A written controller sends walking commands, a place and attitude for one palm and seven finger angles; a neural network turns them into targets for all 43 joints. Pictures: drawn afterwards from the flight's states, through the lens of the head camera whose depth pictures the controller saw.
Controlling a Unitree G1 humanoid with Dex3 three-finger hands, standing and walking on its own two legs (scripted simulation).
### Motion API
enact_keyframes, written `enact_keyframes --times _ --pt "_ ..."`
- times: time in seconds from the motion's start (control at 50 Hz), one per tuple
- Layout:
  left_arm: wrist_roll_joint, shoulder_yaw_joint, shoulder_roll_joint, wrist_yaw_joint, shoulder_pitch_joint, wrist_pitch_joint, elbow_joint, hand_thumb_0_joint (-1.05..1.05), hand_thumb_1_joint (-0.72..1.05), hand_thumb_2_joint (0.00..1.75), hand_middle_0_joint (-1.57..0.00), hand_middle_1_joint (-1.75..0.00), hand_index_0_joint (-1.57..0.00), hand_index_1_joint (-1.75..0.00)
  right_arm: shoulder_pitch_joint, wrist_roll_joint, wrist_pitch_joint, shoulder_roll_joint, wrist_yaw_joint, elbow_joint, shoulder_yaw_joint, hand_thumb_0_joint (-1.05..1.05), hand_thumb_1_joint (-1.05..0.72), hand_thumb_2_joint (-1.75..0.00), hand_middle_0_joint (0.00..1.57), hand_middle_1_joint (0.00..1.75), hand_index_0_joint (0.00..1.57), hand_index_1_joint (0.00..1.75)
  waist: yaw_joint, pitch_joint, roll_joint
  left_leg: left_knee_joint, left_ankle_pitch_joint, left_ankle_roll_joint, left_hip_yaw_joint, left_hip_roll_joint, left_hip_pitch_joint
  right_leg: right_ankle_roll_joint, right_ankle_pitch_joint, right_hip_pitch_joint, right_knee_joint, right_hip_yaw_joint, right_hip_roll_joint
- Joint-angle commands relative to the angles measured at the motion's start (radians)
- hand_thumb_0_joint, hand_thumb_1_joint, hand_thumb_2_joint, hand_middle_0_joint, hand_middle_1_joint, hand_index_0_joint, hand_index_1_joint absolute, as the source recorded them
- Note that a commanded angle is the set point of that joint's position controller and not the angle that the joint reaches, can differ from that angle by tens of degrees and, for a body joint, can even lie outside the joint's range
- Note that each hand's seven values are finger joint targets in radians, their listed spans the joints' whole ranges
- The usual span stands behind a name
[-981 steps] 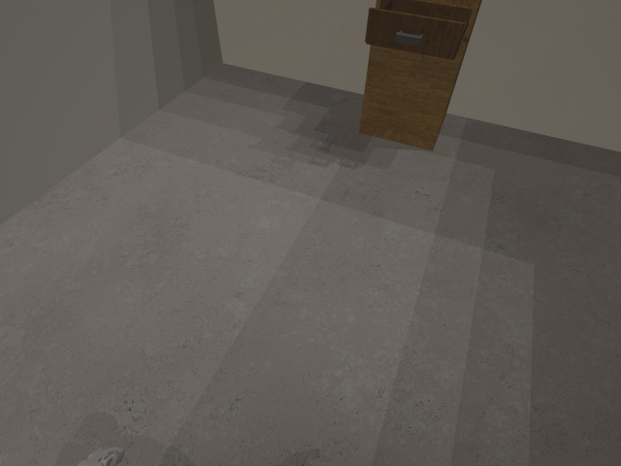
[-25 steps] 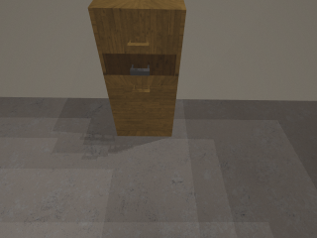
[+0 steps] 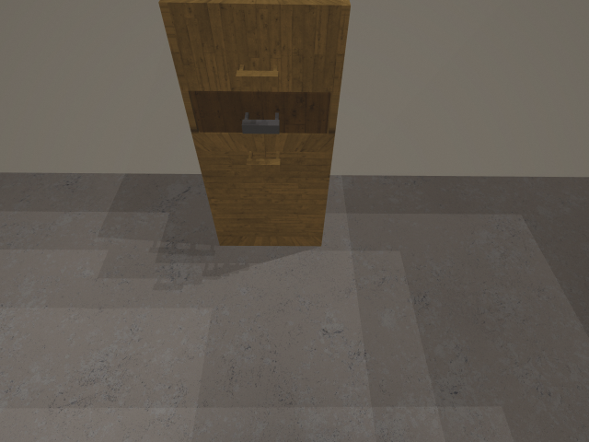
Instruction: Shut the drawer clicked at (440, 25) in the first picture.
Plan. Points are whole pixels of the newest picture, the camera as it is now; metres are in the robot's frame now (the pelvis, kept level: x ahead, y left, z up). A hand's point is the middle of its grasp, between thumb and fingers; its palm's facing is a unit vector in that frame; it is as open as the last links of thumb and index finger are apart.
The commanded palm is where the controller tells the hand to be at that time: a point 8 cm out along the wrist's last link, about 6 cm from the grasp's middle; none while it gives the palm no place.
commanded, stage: look to check the result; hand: left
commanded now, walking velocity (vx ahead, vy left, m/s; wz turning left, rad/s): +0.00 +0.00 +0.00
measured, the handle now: (261, 121) +0.93 +0.14 -0.12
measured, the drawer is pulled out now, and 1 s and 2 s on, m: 0.00 0.00 0.00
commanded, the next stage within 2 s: stand and wait in 0.30 s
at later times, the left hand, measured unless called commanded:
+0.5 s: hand out of the picture +0.07 +0.20 -0.17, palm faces -0.01 -0.97 -0.25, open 7.4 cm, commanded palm none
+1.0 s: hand out of the picture +0.07 +0.20 -0.17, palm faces -0.01 -0.97 -0.26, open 7.4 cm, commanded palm none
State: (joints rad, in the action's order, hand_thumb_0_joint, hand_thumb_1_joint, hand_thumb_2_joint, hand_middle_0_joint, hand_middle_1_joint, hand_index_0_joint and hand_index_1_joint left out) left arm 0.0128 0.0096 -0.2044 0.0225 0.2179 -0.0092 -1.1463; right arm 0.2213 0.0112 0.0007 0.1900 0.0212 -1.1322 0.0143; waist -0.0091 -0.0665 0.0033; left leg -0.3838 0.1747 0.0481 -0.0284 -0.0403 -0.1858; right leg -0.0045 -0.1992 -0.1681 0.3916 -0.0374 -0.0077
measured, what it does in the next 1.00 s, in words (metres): stands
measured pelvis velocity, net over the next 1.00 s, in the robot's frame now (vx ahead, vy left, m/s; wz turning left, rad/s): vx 0.03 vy -0.01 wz -0.01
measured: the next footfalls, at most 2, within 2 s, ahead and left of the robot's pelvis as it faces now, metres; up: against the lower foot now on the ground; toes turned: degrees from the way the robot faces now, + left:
none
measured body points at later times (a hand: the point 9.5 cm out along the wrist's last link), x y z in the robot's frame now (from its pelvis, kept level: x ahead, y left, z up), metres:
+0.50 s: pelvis +0.02 +0.00 +0.00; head +0.04 -0.01 +0.45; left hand +0.07 +0.25 -0.15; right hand +0.05 -0.25 -0.15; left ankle +0.02 +0.09 -0.74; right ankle +0.01 -0.12 -0.74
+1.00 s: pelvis +0.03 -0.01 +0.00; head +0.05 -0.01 +0.45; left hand +0.07 +0.25 -0.15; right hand +0.06 -0.27 -0.15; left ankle +0.02 +0.09 -0.74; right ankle +0.01 -0.13 -0.74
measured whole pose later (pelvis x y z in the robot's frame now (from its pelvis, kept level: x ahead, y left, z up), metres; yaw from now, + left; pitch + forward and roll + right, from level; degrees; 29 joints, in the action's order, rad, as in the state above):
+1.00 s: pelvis +0.03 -0.01 +0.00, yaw +0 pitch -1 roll +0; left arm 0.01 0.01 -0.23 0.02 0.17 -0.02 -1.14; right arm 0.17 0.01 0.01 0.23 0.02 -1.15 0.01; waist -0.01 -0.06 0.00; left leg -0.33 0.19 0.03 -0.03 -0.03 -0.12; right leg 0.01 -0.22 -0.11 0.34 -0.04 -0.02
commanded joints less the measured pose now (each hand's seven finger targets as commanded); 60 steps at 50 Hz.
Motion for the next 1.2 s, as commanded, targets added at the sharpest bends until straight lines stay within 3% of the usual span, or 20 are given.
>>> enact_keyframes --times 0.0,0.16,0.24,0.3,0.38,0.5,0.8,0.98,1.06,1.18 --pt "-0.001 0.020 -0.136 0.008 0.021 -0.012 0.036 0.00 0.90 0.90 -0.20 -0.30 -0.20 -0.30 0.030 0.004 0.016 0.133 0.008 0.029 0.024 0.00 -0.90 -0.90 0.20 0.30 0.20 0.30 0.000 0.014 0.007 0.087 -0.027 -0.004 0.133 0.138 0.044 0.047 0.010 -0.053 -0.083 -0.076 0.096" --pt "0.000 0.022 -0.144 0.009 0.010 -0.014 0.038 0.00 0.90 0.90 -0.20 -0.30 -0.20 -0.30 0.009 0.003 0.019 0.149 0.009 0.030 0.024 0.00 -0.90 -0.90 0.20 0.30 0.20 0.30 0.002 0.029 -0.012 0.083 -0.083 -0.004 0.130 0.143 0.065 0.044 0.054 -0.035 -0.083 -0.076 0.096" --pt "-0.002 0.025 -0.151 0.008 0.001 -0.015 0.038 0.00 0.90 0.90 -0.20 -0.30 -0.20 -0.30 0.001 0.005 0.025 0.151 0.011 0.026 0.022 0.00 -0.90 -0.90 0.20 0.30 0.20 0.30 0.003 0.062 0.013 0.078 -0.139 -0.005 0.125 0.144 0.087 0.043 0.099 -0.010 -0.074 -0.075 0.102" --pt "-0.001 0.026 -0.154 0.009 -0.009 -0.017 0.040 0.00 0.90 0.90 -0.20 -0.30 -0.20 -0.30 -0.004 0.004 0.024 0.154 0.011 0.027 0.023 0.00 -0.90 -0.90 0.20 0.30 0.20 0.30 0.001 0.057 -0.013 0.075 -0.158 -0.006 0.122 0.144 0.093 0.043 0.126 -0.008 -0.076 -0.075 0.105" --pt "-0.001 0.027 -0.161 0.009 -0.018 -0.016 0.043 0.00 0.90 0.90 -0.20 -0.30 -0.20 -0.30 -0.010 0.004 0.024 0.156 0.011 0.028 0.023 0.00 -0.90 -0.90 0.20 0.30 0.20 0.30 0.001 0.051 0.010 0.077 -0.168 -0.008 0.118 0.144 0.093 0.044 0.136 -0.001 -0.078 -0.077 0.105" --pt "-0.002 0.028 -0.167 0.009 -0.022 -0.018 0.046 0.00 0.90 0.90 -0.20 -0.30 -0.20 -0.30 -0.016 0.005 0.024 0.165 0.011 0.028 0.024 0.00 -0.90 -0.90 0.20 0.30 0.20 0.30 0.001 0.053 -0.015 0.083 -0.158 -0.010 0.118 0.145 0.100 0.043 0.135 0.002 -0.087 -0.079 0.105" --pt "-0.004 0.030 -0.183 0.008 -0.030 -0.021 0.048 0.00 0.90 0.90 -0.20 -0.30 -0.20 -0.30 -0.024 0.004 0.025 0.181 0.011 0.025 0.024 0.00 -0.90 -0.90 0.20 0.30 0.20 0.30 0.001 0.065 -0.009 0.084 -0.177 -0.013 0.112 0.147 0.117 0.046 0.165 0.018 -0.095 -0.080 0.109" --pt "-0.003 0.029 -0.191 0.006 -0.036 -0.020 0.045 0.00 0.90 0.90 -0.20 -0.30 -0.20 -0.30 -0.036 0.004 0.023 0.192 0.009 0.024 0.023 0.00 -0.90 -0.90 0.20 0.30 0.20 0.30 0.001 0.041 -0.003 0.096 -0.130 -0.015 0.115 0.147 0.105 0.044 0.118 0.008 -0.111 -0.083 0.108" --pt "-0.003 0.032 -0.199 0.007 -0.034 -0.024 0.049 0.00 0.90 0.90 -0.20 -0.30 -0.20 -0.30 -0.038 0.003 0.026 0.202 0.010 0.027 0.026 0.00 -0.90 -0.90 0.20 0.30 0.20 0.30 0.002 0.075 -0.015 0.085 -0.171 -0.013 0.115 0.148 0.124 0.046 0.169 0.025 -0.105 -0.083 0.111" --pt "-0.004 0.033 -0.206 0.007 -0.046 -0.024 0.050 0.00 0.90 0.90 -0.20 -0.30 -0.20 -0.30 -0.048 0.003 0.026 0.205 0.011 0.028 0.027 0.00 -0.90 -0.90 0.20 0.30 0.20 0.30 0.000 0.058 -0.003 0.087 -0.187 -0.015 0.113 0.149 0.121 0.047 0.194 0.026 -0.105 -0.081 0.115"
